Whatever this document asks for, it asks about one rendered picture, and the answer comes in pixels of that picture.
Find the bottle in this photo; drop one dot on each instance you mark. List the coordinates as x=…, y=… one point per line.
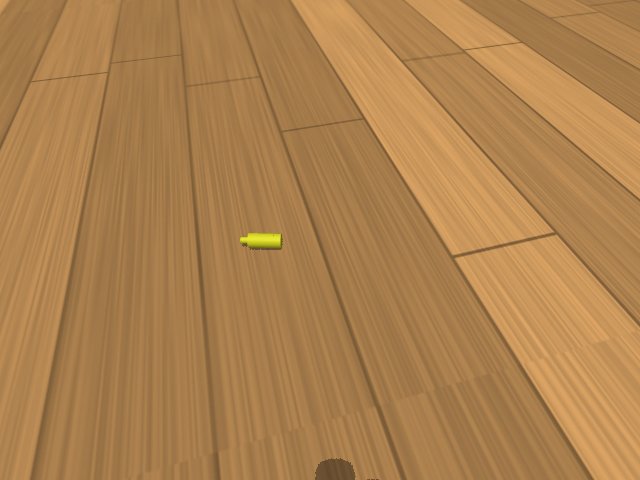
x=262, y=240

